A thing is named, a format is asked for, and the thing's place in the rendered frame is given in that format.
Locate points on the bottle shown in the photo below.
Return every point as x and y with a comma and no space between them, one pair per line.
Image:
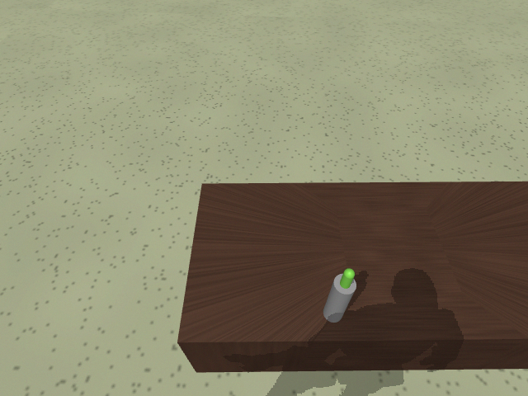
343,288

